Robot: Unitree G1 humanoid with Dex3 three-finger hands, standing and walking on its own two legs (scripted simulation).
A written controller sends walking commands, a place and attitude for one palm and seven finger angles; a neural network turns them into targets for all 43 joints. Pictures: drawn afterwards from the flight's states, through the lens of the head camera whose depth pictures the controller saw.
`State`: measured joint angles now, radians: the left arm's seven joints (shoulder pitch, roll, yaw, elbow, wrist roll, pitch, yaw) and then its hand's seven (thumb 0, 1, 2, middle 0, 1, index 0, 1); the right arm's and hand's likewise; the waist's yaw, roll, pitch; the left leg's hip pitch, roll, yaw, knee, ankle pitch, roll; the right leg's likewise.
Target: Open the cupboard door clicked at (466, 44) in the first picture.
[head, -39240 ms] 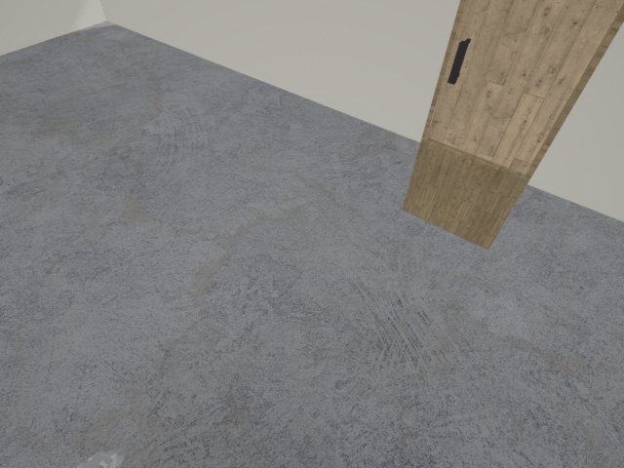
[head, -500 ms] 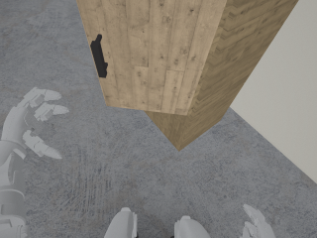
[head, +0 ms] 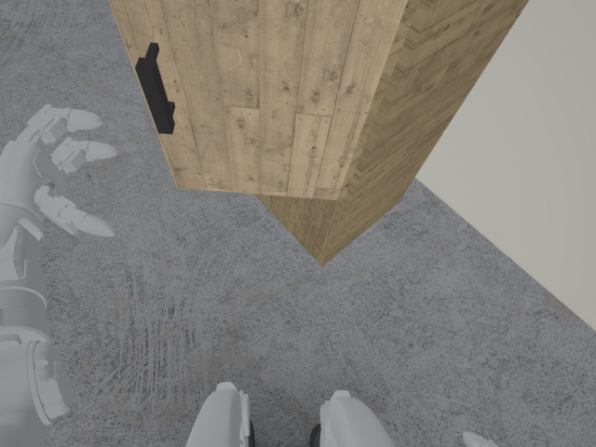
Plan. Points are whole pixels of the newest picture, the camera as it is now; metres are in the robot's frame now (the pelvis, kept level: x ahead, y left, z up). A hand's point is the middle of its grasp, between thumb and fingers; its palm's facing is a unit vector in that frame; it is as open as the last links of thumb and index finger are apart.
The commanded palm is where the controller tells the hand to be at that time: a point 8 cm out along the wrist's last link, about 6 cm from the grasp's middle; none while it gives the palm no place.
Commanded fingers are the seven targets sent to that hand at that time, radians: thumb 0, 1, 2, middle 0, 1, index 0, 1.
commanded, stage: move the hooked fingers beside the handle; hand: left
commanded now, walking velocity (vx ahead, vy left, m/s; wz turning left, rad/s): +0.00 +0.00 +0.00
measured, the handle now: (160, 90) +0.60 +0.20 +0.05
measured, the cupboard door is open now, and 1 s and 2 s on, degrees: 46 46 46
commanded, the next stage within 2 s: slide the fingers in behind the handle in 1.52 s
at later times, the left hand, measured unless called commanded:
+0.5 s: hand (109, 126) +0.51 +0.25 +0.07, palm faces -0.05 -1.00 -0.01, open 14.0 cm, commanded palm +0.52 +0.29 +0.06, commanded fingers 0.00 -0.50 0.30 -0.30 -1.20 -0.30 -1.20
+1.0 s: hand (119, 106) +0.57 +0.26 +0.05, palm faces -0.05 -1.00 -0.02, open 14.0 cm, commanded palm +0.57 +0.28 +0.05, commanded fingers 0.00 -0.50 0.30 -0.30 -1.20 -0.30 -1.20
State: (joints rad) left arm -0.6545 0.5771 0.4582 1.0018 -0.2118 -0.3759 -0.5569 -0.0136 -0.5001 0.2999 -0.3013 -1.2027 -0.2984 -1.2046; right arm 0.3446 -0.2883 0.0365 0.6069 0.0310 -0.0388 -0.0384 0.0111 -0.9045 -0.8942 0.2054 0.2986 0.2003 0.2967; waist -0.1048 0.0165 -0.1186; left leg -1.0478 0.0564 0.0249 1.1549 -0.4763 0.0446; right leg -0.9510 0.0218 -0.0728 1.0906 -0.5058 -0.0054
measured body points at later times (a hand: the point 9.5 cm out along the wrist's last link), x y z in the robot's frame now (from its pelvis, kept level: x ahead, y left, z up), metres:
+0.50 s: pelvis -0.01 +0.00 -0.02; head +0.15 +0.03 +0.40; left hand +0.51 +0.31 +0.07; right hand +0.00 -0.28 -0.11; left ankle +0.04 +0.09 -0.65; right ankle +0.01 -0.12 -0.65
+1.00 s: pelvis +0.00 +0.01 -0.03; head +0.21 +0.04 +0.37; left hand +0.57 +0.31 +0.05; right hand -0.05 -0.25 -0.11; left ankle +0.04 +0.09 -0.65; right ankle +0.01 -0.12 -0.65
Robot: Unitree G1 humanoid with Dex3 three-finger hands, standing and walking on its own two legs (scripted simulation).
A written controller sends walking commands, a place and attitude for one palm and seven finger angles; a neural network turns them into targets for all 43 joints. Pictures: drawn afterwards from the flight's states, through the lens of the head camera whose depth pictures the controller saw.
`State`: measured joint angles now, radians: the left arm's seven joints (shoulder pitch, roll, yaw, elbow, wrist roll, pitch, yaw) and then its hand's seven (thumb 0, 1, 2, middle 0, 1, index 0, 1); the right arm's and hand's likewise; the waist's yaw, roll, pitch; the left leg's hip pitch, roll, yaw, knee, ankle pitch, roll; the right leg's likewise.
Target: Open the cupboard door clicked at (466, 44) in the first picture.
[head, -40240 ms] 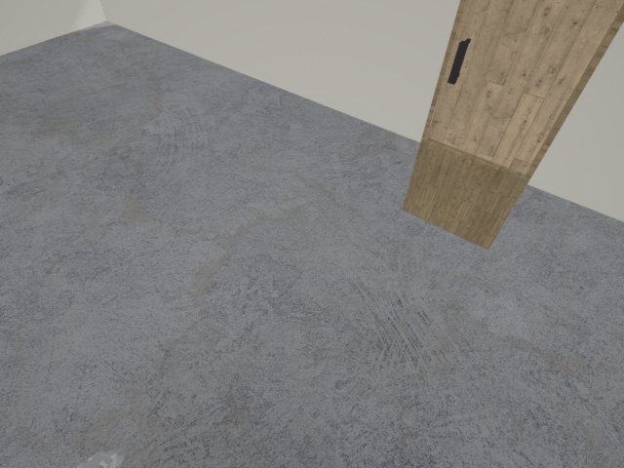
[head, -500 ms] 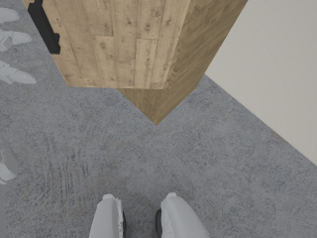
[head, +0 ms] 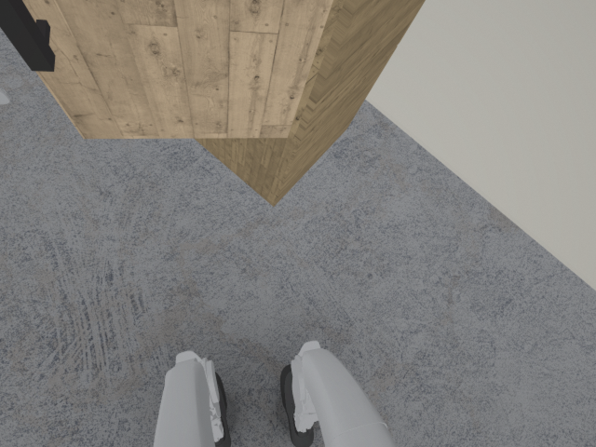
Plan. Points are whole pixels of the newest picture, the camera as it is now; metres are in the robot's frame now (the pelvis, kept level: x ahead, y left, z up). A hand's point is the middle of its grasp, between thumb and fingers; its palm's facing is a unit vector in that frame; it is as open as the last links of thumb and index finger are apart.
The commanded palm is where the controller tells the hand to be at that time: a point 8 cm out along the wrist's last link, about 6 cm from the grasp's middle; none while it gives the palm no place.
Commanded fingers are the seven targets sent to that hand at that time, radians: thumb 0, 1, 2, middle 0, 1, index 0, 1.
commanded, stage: move the hooked fingers beside the handle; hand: left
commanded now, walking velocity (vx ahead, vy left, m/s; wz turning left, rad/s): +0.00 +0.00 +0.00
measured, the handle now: (15, 1) +0.59 +0.23 +0.08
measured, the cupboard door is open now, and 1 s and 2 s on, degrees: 46 46 46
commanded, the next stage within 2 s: slide the fingers in behind the handle in 0.52 s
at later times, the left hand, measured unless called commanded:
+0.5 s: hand out of the picture +0.54 +0.28 +0.09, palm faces +0.01 -1.00 -0.01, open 14.0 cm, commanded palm +0.54 +0.31 +0.08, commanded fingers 0.00 -0.50 0.30 -0.30 -1.20 -0.30 -1.20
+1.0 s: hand out of the picture +0.55 +0.27 +0.08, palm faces +0.03 -1.00 -0.01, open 14.1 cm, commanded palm +0.55 +0.28 +0.08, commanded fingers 0.00 -0.50 0.30 -0.30 -1.20 -0.30 -1.20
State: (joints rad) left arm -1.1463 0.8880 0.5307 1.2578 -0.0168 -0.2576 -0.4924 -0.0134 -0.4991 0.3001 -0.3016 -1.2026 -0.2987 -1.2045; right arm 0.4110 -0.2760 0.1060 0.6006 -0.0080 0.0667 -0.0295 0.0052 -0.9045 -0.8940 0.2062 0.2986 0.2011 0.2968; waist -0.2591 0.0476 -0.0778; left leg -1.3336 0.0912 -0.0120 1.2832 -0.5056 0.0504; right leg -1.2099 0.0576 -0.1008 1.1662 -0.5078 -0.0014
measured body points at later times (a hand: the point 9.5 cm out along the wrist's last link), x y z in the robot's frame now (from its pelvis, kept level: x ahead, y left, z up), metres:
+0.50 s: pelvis +0.01 +0.00 +0.01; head +0.19 +0.05 +0.42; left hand +0.54 +0.33 +0.09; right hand +0.02 -0.28 -0.08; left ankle +0.03 +0.09 -0.62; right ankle +0.02 -0.13 -0.62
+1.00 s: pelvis +0.00 -0.01 +0.00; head +0.20 +0.05 +0.41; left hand +0.54 +0.33 +0.08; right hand -0.01 -0.27 -0.09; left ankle +0.03 +0.09 -0.62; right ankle +0.02 -0.13 -0.62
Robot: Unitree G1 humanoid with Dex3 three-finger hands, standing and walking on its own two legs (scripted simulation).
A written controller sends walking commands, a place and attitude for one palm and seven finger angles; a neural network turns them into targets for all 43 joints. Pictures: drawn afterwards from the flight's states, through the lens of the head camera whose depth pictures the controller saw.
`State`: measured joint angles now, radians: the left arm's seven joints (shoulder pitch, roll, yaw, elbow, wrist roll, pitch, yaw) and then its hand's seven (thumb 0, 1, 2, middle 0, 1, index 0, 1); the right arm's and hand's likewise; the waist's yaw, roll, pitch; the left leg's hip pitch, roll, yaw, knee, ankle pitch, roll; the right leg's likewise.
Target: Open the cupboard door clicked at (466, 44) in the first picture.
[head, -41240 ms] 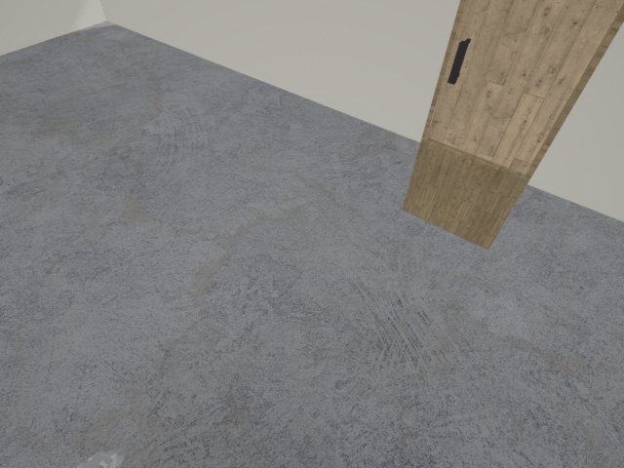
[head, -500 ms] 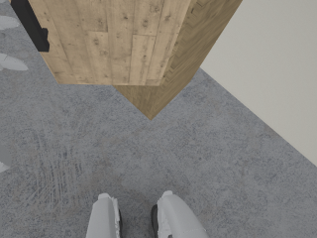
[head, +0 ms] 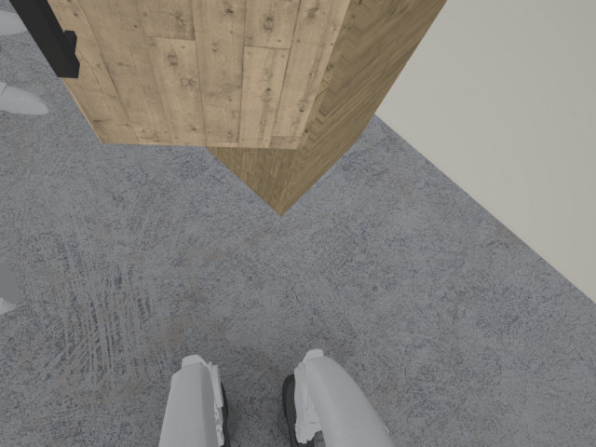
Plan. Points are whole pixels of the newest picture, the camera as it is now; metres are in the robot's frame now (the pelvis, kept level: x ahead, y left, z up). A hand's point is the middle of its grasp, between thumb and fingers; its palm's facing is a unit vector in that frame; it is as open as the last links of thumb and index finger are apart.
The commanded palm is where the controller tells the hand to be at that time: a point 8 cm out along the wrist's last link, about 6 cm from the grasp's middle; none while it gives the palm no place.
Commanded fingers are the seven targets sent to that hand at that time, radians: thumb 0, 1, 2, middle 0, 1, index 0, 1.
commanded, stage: slide the fingers in behind the handle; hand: left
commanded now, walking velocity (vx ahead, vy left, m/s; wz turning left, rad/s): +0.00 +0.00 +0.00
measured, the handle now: (47, 13) +0.60 +0.23 +0.07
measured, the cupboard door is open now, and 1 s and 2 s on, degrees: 46 46 47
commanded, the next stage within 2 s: close the thumb around the handle in 1.22 s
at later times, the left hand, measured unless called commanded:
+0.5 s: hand (25, 56) +0.54 +0.24 +0.07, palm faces -0.02 -1.00 -0.02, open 14.6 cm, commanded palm +0.54 +0.24 +0.07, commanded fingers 0.00 -0.50 0.30 -0.30 -1.20 -0.30 -1.20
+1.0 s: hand (69, 57) +0.54 +0.20 +0.08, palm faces +0.01 -1.00 -0.02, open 14.1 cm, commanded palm +0.53 +0.23 +0.07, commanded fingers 0.00 -0.50 0.30 -0.30 -1.20 -0.30 -1.20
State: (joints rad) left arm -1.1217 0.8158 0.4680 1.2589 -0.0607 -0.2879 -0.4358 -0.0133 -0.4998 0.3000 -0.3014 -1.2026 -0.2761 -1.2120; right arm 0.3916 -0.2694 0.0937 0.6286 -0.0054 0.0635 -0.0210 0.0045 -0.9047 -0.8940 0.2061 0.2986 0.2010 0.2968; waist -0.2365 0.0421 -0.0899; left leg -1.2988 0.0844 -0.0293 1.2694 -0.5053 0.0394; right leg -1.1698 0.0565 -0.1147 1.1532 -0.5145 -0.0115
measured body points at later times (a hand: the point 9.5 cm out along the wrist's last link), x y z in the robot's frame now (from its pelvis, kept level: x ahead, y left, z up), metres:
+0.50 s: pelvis +0.01 +0.00 +0.01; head +0.19 +0.06 +0.42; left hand +0.54 +0.30 +0.08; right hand +0.00 -0.26 -0.08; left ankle +0.03 +0.09 -0.62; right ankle +0.01 -0.12 -0.62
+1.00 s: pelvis +0.01 -0.01 +0.01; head +0.18 +0.02 +0.43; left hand +0.54 +0.26 +0.08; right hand -0.01 -0.27 -0.09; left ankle +0.03 +0.09 -0.62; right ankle +0.01 -0.12 -0.62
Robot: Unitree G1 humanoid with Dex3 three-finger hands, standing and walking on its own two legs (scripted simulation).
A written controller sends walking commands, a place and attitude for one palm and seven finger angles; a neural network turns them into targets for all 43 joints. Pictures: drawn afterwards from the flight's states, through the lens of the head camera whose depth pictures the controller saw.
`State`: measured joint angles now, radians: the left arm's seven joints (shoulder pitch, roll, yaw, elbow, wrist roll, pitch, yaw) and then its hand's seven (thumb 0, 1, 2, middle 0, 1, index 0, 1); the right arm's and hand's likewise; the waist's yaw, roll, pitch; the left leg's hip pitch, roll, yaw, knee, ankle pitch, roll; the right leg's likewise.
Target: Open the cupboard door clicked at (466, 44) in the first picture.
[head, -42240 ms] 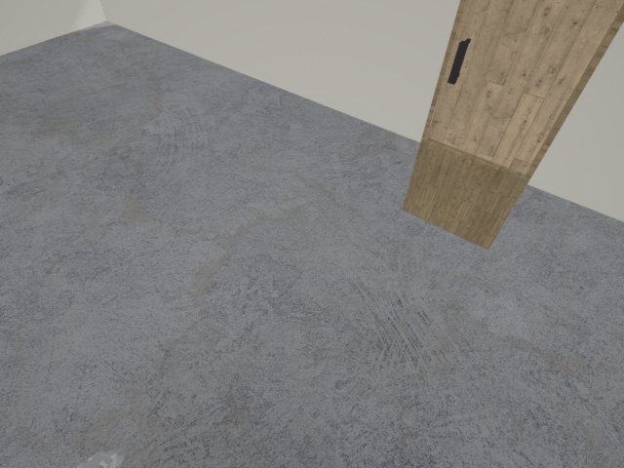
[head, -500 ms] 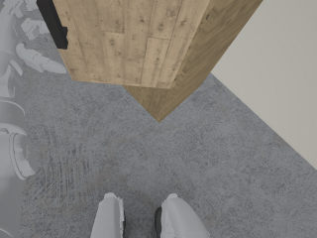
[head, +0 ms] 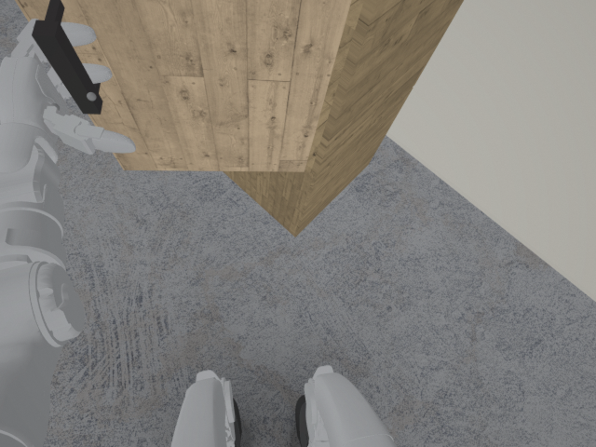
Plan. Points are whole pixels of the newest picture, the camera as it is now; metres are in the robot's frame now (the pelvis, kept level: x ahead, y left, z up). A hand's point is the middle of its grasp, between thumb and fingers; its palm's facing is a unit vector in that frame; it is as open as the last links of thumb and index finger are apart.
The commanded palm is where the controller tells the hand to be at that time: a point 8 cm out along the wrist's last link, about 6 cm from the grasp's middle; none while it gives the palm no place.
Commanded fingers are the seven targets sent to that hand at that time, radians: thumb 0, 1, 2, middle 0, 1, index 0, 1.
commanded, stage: slide the fingers in behind the handle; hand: left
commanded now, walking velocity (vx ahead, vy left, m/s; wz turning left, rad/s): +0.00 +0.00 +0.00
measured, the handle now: (75, 60) +0.59 +0.22 +0.06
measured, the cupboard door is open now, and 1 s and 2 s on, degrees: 46 47 89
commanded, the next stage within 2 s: close the thumb around the handle in 0.22 s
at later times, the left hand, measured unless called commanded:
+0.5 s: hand (91, 96) +0.54 +0.20 +0.07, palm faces -0.02 -1.00 -0.02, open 13.2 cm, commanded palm +0.53 +0.23 +0.06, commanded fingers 0.00 0.06 0.54 -0.34 -1.26 -0.34 -1.26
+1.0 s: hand (91, 93) +0.54 +0.20 +0.06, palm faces -0.03 -1.00 -0.01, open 5.5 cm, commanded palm +0.53 +0.23 +0.06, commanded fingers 0.00 0.90 0.90 -0.40 -1.35 -0.40 -1.35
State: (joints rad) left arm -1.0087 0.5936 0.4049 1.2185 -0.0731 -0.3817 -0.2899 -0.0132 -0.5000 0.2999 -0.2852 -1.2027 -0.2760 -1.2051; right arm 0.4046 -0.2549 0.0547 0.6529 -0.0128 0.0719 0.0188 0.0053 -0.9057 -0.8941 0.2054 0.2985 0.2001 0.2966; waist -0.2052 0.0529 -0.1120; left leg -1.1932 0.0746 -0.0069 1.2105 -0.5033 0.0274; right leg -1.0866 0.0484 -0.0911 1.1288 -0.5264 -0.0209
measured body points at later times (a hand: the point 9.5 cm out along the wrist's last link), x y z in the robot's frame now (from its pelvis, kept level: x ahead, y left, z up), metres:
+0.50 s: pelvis +0.00 +0.00 +0.00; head +0.16 +0.03 +0.41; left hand +0.53 +0.25 +0.07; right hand -0.01 -0.27 -0.11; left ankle +0.02 +0.10 -0.64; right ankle +0.00 -0.12 -0.64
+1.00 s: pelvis +0.00 +0.01 +0.00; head +0.17 +0.04 +0.41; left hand +0.54 +0.25 +0.07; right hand -0.03 -0.26 -0.10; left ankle +0.02 +0.10 -0.64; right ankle +0.00 -0.12 -0.64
